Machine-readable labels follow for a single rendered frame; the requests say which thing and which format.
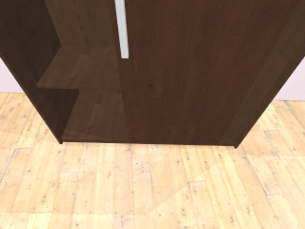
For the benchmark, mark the wardrobe door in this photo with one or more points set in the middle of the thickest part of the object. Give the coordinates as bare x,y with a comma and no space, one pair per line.
271,70
191,64

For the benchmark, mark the handle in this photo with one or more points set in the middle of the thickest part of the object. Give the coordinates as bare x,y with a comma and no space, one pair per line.
294,38
122,27

